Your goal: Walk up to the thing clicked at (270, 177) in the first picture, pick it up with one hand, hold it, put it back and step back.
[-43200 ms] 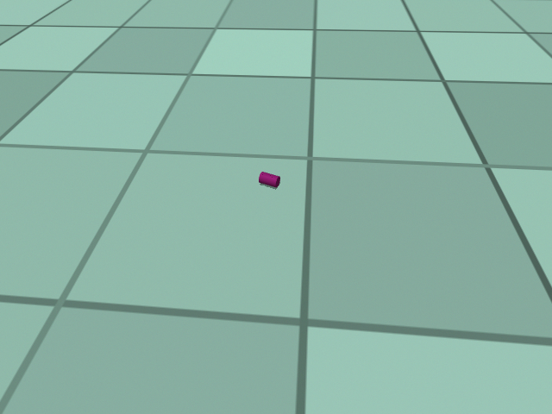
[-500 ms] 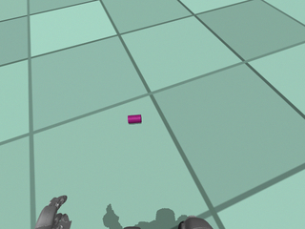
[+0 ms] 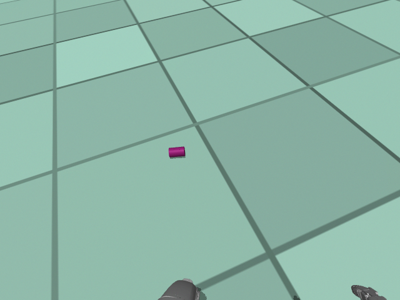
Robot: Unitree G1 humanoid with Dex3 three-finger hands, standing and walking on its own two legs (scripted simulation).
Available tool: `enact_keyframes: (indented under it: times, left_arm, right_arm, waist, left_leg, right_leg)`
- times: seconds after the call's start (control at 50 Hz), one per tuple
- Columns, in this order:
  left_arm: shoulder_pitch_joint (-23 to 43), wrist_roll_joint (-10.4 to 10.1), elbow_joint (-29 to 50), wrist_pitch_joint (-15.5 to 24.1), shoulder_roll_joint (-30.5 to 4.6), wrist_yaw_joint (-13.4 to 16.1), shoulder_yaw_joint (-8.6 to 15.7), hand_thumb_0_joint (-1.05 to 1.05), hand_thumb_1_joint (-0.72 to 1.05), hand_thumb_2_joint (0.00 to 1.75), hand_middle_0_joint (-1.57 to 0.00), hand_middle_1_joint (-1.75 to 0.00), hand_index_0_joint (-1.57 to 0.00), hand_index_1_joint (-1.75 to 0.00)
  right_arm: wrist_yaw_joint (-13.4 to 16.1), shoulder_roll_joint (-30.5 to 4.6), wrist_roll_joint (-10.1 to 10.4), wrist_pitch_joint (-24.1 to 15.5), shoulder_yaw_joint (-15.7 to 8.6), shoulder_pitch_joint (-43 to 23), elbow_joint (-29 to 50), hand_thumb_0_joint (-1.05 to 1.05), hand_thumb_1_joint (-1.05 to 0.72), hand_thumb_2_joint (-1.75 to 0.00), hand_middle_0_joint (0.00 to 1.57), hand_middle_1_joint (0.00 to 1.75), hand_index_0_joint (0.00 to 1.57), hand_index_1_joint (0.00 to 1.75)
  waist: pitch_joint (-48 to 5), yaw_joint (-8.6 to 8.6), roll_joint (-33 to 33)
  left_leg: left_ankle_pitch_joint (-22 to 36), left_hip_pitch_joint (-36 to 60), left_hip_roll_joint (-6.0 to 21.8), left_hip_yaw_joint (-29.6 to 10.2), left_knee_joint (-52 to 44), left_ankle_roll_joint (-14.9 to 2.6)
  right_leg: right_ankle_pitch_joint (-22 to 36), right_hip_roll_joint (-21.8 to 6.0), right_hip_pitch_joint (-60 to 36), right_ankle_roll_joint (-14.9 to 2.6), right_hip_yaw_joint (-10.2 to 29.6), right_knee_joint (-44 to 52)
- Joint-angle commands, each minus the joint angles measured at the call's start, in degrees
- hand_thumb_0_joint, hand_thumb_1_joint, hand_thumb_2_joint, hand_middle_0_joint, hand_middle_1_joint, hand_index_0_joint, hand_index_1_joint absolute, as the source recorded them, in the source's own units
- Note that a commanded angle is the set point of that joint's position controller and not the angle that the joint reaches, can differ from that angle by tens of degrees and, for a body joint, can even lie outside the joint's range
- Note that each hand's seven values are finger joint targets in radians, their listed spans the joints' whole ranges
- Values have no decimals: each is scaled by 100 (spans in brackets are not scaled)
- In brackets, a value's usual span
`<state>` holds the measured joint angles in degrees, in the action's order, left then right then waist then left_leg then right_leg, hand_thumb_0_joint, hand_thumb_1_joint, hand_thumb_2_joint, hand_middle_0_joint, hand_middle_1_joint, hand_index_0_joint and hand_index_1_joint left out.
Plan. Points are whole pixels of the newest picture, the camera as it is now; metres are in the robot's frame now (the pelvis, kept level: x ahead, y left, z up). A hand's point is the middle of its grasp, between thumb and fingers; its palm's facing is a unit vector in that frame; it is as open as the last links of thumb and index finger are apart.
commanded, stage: step back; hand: left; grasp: from above
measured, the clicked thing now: (176, 151) +1.06 +0.32 -0.73
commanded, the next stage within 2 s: stand in 1.04 s
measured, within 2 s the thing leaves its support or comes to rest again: neither
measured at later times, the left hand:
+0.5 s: hand out of the picture +0.01 +0.28 -0.14, palm faces +0.07 -0.91 -0.41, open 7.4 cm
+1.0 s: hand out of the picture +0.07 +0.29 -0.15, palm faces +0.12 -0.91 -0.39, open 7.4 cm
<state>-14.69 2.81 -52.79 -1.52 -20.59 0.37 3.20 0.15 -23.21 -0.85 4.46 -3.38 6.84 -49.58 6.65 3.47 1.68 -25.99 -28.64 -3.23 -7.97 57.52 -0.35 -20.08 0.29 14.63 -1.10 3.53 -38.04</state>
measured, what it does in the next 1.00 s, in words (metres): steps on the spot: left foot, then right foot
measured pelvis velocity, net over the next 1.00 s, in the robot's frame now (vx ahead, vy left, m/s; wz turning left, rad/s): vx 0.02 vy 0.02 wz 0.11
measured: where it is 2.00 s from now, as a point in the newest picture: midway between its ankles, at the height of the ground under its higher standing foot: outside the picture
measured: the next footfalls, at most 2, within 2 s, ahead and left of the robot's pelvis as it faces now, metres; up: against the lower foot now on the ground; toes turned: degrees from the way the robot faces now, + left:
left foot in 0.22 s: -0.02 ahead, +0.15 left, +0.00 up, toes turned +4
right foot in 0.48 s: +0.08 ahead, -0.10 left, +0.00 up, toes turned +4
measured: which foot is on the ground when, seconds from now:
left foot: up 0.00-0.20, down 0.22-0.52, up 0.54-0.86, down 0.88-1.00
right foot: down 0.00-0.24, up 0.26-0.46, down 0.48-1.00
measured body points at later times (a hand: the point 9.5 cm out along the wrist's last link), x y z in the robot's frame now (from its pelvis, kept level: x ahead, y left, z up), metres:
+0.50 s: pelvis -0.03 -0.01 +0.00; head -0.03 -0.02 +0.45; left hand +0.00 +0.33 -0.11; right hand +0.04 -0.32 -0.13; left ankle -0.06 +0.15 -0.72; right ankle +0.03 -0.10 -0.73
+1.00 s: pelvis +0.02 +0.02 +0.00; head +0.06 +0.02 +0.44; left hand +0.07 +0.34 -0.13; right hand +0.15 -0.27 -0.13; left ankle +0.05 +0.15 -0.73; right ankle +0.04 -0.10 -0.72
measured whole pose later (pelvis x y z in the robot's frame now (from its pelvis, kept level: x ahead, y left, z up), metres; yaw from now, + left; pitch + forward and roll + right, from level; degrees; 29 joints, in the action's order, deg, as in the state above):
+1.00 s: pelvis +0.02 +0.02 +0.00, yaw +6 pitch -2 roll +0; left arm -8.3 0.2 -55.5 0.9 -21.6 1.3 1.8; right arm -0.4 -20.0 -1.1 0.8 -2.2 6.8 -58.3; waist 7.4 1.6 -0.4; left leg -15.7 -18.6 1.9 0.8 36.6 0.8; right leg -20.7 -1.7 15.1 0.1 -2.1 -38.1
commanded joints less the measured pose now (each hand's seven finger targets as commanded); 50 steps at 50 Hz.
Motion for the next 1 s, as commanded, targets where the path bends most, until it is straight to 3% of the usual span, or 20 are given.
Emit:
enact_keyframes:
  times: [0.0, 0.08, 0.14, 0.18, 0.2, 0.22, 0.24, 0.26, 0.32, 0.4, 0.46, 0.48, 0.5, 0.54, 0.62, 0.76, 0.86, 0.88, 0.92, 0.98]
  left_arm:
    - [952, -30, 673, 285, -1572, 143, 506, 0, 90, 90, -20, -30, -20, -30]
    - [410, 60, 563, 330, -1732, 91, 604, 0, 90, 90, -20, -30, -20, -30]
    - [377, 18, 505, 283, -1799, 20, 589, 0, 90, 90, -20, -30, -20, -30]
    - [342, -14, 475, 193, -1575, -13, 451, 0, 90, 90, -20, -30, -20, -30]
    - [139, -48, 502, 172, -1226, -18, 320, 0, 90, 90, -20, -30, -20, -30]
    - [154, -151, 577, 181, -811, -38, 194, 0, 90, 90, -20, -30, -20, -30]
    - [734, -80, 558, 216, -1410, -2, 379, 0, 90, 90, -20, -30, -20, -30]
    - [886, -73, 533, 242, -1697, -46, 435, 0, 90, 90, -20, -30, -20, -30]
    - [455, -131, 318, 302, -1396, -158, 382, 0, 90, 90, -20, -30, -20, -30]
    - [441, -131, 271, 322, -1340, -214, 400, 0, 90, 90, -20, -30, -20, -30]
    - [-310, -106, -109, 411, -1284, -130, 467, 0, 90, 90, -20, -30, -20, -30]
    - [-499, -43, -168, 448, -1440, -64, 511, 0, 90, 90, -20, -30, -20, -30]
    - [-683, 37, -114, 515, -1868, -9, 623, 0, 90, 90, -20, -30, -20, -30]
    - [153, -9, 229, 516, -2201, -6, 649, 0, 90, 90, -20, -30, -20, -30]
    - [428, -139, 192, 650, -1574, 50, 474, 0, 90, 90, -20, -30, -20, -30]
    - [454, -198, 227, 600, -1448, 112, 328, 0, 90, 90, -20, -30, -20, -30]
    - [480, -242, 247, 411, -1418, 142, 219, 0, 90, 90, -20, -30, -20, -30]
    - [404, -277, 262, 386, -1291, 142, 166, 0, 90, 90, -20, -30, -20, -30]
    - [365, -357, 89, 299, -1166, 158, 130, 0, 90, 90, -20, -30, -20, -30]
    - [388, -256, -124, 371, -1292, 143, 145, 0, 90, 90, -20, -30, -20, -30]
  right_arm:
    - [65, -1000, 12, -206, -252, 377, 156, 0, -90, -90, 20, 30, 20, 30]
    - [-42, -1059, -91, -334, -252, 235, 207, 0, -90, -90, 20, 30, 20, 30]
    - [-101, -956, -123, -479, -270, 330, 83, 0, -90, -90, 20, 30, 20, 30]
    - [-73, -929, -156, -567, -357, 873, -254, 0, -90, -90, 20, 30, 20, 30]
    - [-44, -1144, -213, -614, -458, 1091, -348, 0, -90, -90, 20, 30, 20, 30]
    - [-3, -1484, -286, -632, -519, 986, -265, 0, -90, -90, 20, 30, 20, 30]
    - [-17, -1990, -226, -623, -543, 897, -164, 0, -90, -90, 20, 30, 20, 30]
    - [-31, -1958, -144, -634, -556, 604, -145, 0, -90, -90, 20, 30, 20, 30]
    - [-24, -1258, -198, -730, -362, 289, -85, 0, -90, -90, 20, 30, 20, 30]
    - [-42, -1425, -173, -687, -414, 396, -98, 0, -90, -90, 20, 30, 20, 30]
    - [-39, -1081, -143, -545, -316, 187, -27, 0, -90, -90, 20, 30, 20, 30]
    - [-22, -728, -112, -515, -196, 427, -26, 0, -90, -90, 20, 30, 20, 30]
    - [-17, -330, -78, -533, -78, 545, 83, 0, -90, -90, 20, 30, 20, 30]
    - [82, -1138, -92, -483, -332, 775, -111, 0, -90, -90, 20, 30, 20, 30]
    - [2, -927, -20, -512, -254, 1017, -463, 0, -90, -90, 20, 30, 20, 30]
    - [18, -701, -70, -485, -165, 571, -377, 0, -90, -90, 20, 30, 20, 30]
    - [68, -865, -76, -506, -224, 474, -507, 0, -90, -90, 20, 30, 20, 30]
    - [94, -1105, -93, -523, -263, 393, -480, 0, -90, -90, 20, 30, 20, 30]
    - [75, -1343, -16, -522, -235, -166, -412, 0, -90, -90, 20, 30, 20, 30]
    - [53, -1051, -39, -484, -110, -407, -520, 0, -90, -90, 20, 30, 20, 30]
  waist:
    - [-192, -406, -784]
    - [-389, 7, -1271]
    - [-483, -10, -1475]
    - [-693, -302, -888]
    - [-855, -351, 72]
    - [-666, -329, 1114]
    - [-104, -578, 631]
    - [309, -484, 614]
    - [214, -284, 559]
    - [-6, -359, 909]
    - [-357, 84, 398]
    - [-440, 132, -311]
    - [-486, 182, -1493]
    - [101, -58, -889]
    - [-64, -323, -614]
    - [-614, -230, -962]
    - [-927, -294, -669]
    - [-1125, -242, -124]
    - [-1200, -136, 523]
    - [-1213, -108, 434]
  left_leg:
    - [362, 60, -216, -257, 860, 138]
    - [-103, -221, 207, 178, -827, 248]
    - [-613, 864, 402, 553, -2575, 99]
    - [544, 2216, 141, 727, -4078, -74]
    - [252, 3122, 590, -248, -4189, -209]
    - [-1104, 3275, 1770, -2215, -4614, -581]
    - [-2748, 1855, 2389, -3012, -4835, -1236]
    - [-2979, 999, 2488, -2773, -5012, -1387]
    - [-787, 1646, 1432, -981, -4433, -857]
    - [-951, 977, 1490, -655, -4264, -902]
    - [-833, 199, 1047, 9, -2836, -627]
    - [-861, -239, 685, 283, -1856, -458]
    - [-752, -989, -81, 523, -316, -209]
    - [-791, -403, 220, -141, 245, -130]
    - [428, -41, 425, -257, -126, -71]
    - [532, 1029, 499, 631, -1744, 44]
    - [2739, 1910, 616, 645, -2880, -247]
    - [3339, 1999, 1186, -17, -2882, -427]
    - [2541, 1262, 1902, -714, -3206, -1046]
    - [2528, 1084, 1398, -68, -2871, -582]
  right_leg:
    - [-397, -1053, 630, -735, 1005, 1762]
    - [-2239, -1264, -500, -816, 1373, 1895]
    - [-1952, -1531, -144, -920, 1363, 1797]
    - [-1169, -1037, 271, -571, 586, 838]
    - [-1051, -595, 1209, -310, 77, -254]
    - [-1265, 133, 2525, 40, -559, -1382]
    - [-1206, -240, 2413, 43, -78, -1516]
    - [-1087, -419, 1870, -9, 42, -1729]
    - [-284, -314, 1710, -32, -144, -1192]
    - [-326, -230, 523, 22, -365, -355]
    - [254, 59, -1204, -7, -534, 921]
    - [-141, -133, -1597, -41, 88, 1271]
    - [-1316, -1456, -1686, -381, 2360, 2243]
    - [-3177, -2349, 88, -1087, 3568, 2889]
    - [-87, -1392, -174, -436, 1390, 2264]
    - [3672, -1449, -262, -739, 251, 1193]
    - [3220, -965, -102, -281, -1, 208]
    - [2518, -687, 74, -136, -106, -20]
    - [151, -128, -332, -20, -380, -211]
    - [890, -429, -779, -91, -10, 630]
